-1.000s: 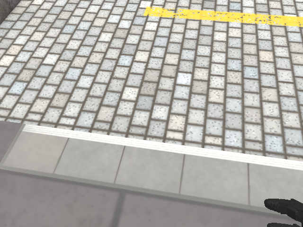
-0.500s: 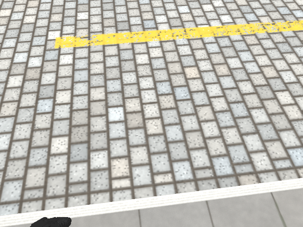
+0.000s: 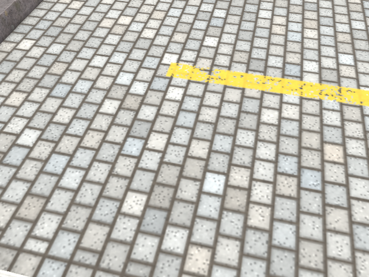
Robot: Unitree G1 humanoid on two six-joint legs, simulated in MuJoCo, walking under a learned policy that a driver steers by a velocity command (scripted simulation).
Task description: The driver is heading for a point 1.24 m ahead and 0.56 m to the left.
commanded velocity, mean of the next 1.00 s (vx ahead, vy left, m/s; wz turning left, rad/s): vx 0.50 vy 0.00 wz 0.57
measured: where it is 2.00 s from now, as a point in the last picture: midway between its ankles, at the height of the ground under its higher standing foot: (120, 172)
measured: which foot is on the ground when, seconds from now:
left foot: up 0.00-0.12, down 0.14-0.80, up 0.82-1.00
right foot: down 0.00-0.16, up 0.18-0.76, down 0.78-1.00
